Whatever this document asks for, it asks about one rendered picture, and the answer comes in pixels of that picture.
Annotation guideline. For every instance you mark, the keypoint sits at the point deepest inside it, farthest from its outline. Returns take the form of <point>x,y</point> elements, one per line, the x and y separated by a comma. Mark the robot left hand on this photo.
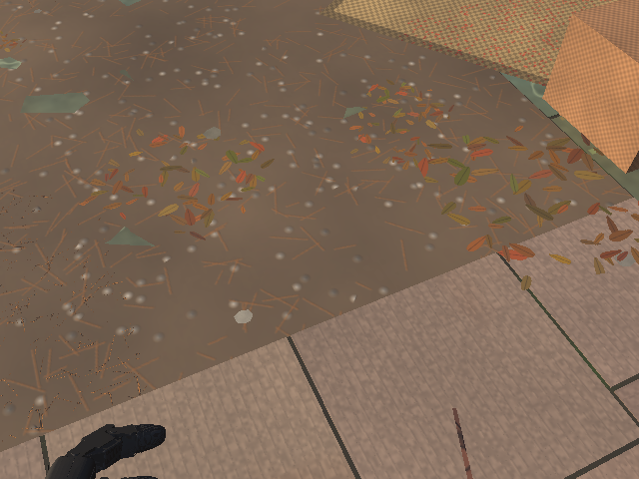
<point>104,447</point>

